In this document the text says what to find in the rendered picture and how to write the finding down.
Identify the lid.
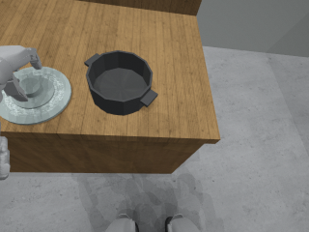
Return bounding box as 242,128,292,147
0,67,71,126

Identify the left robot shin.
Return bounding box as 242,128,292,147
118,214,130,219

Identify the left robot upper arm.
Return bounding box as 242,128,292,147
0,136,11,181

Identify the left robot forearm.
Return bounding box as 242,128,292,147
0,57,13,134

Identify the robot left hand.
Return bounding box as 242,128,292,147
0,45,42,102

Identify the table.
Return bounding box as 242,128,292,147
0,0,221,174

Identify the pot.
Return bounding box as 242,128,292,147
84,50,158,116

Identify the right robot shin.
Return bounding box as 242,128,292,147
171,214,183,221

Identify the robot shin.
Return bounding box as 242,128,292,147
171,214,183,221
118,214,130,219

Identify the knob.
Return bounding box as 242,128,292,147
19,77,42,98

